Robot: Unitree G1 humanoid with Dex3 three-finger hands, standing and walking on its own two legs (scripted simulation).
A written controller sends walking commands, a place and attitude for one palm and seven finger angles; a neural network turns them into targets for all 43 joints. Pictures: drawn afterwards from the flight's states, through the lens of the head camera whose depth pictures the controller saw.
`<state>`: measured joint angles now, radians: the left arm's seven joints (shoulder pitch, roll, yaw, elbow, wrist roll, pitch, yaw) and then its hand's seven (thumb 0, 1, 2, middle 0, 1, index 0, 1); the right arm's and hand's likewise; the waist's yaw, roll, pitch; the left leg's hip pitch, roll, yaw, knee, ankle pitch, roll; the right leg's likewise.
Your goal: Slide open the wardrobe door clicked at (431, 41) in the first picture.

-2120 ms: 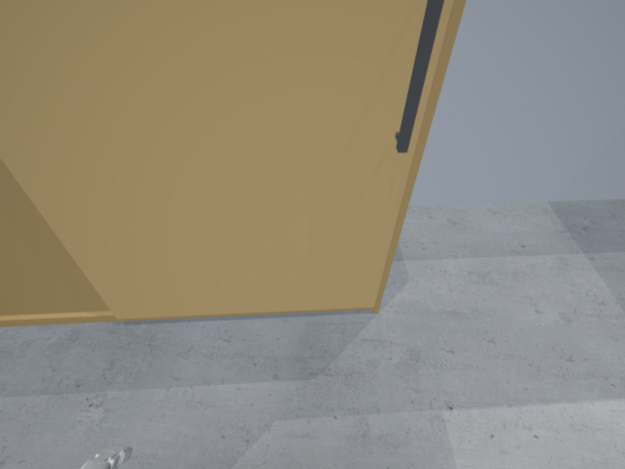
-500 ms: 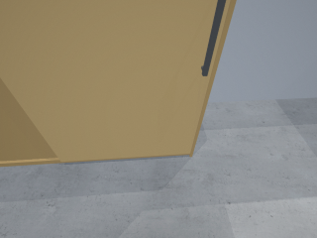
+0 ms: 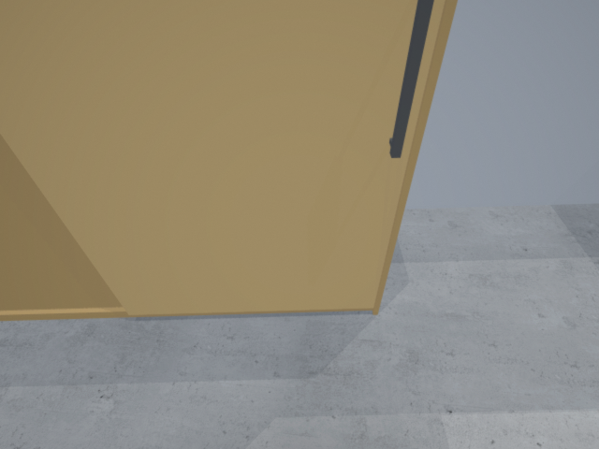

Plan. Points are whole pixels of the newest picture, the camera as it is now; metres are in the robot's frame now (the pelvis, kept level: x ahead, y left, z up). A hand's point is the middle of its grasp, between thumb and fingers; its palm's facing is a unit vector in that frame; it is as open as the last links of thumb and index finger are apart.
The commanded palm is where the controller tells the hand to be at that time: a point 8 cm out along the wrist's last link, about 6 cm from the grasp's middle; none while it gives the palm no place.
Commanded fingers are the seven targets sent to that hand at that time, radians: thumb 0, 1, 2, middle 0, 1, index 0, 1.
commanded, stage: take the last steps up to it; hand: right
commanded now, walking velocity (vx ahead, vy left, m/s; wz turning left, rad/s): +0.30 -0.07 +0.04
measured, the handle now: (407, 79) +0.73 -0.17 +0.17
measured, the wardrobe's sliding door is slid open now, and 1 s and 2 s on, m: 0.00 0.00 0.00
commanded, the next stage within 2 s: come to a stop and stand still in 0.48 s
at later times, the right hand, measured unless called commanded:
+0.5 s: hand (396, 376) +0.29 -0.14 -0.17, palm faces -0.01 +0.99 -0.16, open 7.4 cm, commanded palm none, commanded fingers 0.00 -0.90 -0.90 0.20 0.30 0.20 0.30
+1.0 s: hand (442, 408) +0.25 -0.22 -0.18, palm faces +0.05 +0.97 -0.22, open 7.4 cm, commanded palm none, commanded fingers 0.00 -0.90 -0.90 0.20 0.30 0.20 0.30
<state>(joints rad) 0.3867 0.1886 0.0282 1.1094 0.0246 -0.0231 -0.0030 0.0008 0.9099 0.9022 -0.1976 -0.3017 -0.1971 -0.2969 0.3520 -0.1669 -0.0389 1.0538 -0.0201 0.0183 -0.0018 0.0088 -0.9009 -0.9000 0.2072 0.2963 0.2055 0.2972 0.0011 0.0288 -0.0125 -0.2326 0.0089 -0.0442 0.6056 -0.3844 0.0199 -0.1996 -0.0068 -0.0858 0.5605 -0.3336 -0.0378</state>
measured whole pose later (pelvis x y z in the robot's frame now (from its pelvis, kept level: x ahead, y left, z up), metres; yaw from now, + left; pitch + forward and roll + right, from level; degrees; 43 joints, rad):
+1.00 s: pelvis +0.23 -0.02 +0.00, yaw +3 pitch -1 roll +1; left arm 0.08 0.13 0.03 0.95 0.02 0.01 0.03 0.00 0.91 0.90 -0.20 -0.30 -0.20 -0.30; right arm 0.27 -0.21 -0.07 0.99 -0.02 0.06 -0.04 0.01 -0.91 -0.90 0.20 0.30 0.20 0.30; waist -0.03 0.04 0.11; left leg -0.41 -0.01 0.00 1.09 -0.52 -0.03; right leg -0.35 -0.07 -0.10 0.53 -0.15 -0.02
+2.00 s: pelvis +0.14 +0.02 +0.00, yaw +0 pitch -3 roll +0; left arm 0.35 0.19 0.03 1.00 0.03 0.00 0.02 0.00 0.91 0.90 -0.20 -0.30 -0.20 -0.30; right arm 0.34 -0.17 -0.02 1.03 -0.02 0.01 -0.03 0.01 -0.90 -0.90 0.21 0.30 0.20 0.30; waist 0.02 0.00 -0.02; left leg -0.28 0.02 0.08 0.55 -0.23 0.02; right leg -0.25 -0.03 -0.02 0.58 -0.29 0.00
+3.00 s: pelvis +0.14 +0.00 +0.01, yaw +0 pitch -3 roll +0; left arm 0.19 0.26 0.00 1.09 0.01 -0.01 -0.01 0.00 0.91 0.90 -0.20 -0.30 -0.20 -0.30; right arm 0.21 -0.26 0.01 1.06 -0.02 -0.01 -0.02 0.01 -0.90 -0.90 0.21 0.30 0.20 0.30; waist 0.00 0.00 0.05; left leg -0.20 0.04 0.07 0.39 -0.15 -0.01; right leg -0.17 0.00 -0.04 0.41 -0.20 -0.01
